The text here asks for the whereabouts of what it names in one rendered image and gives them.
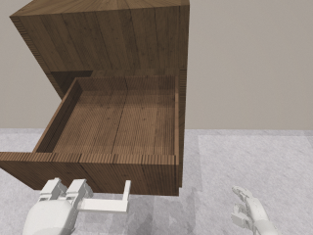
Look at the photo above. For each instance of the right robot hand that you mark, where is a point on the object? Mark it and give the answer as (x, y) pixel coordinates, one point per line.
(245, 216)

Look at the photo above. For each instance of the cabinet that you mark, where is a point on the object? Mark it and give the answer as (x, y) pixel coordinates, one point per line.
(95, 38)

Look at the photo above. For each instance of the handle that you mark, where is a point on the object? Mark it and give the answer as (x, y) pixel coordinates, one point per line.
(103, 205)

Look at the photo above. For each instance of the drawer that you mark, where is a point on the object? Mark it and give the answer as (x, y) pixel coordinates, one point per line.
(109, 129)

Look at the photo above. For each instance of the left robot hand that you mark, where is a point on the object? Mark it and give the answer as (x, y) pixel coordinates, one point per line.
(50, 216)

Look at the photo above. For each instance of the robot right forearm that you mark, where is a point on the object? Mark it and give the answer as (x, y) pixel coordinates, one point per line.
(265, 227)

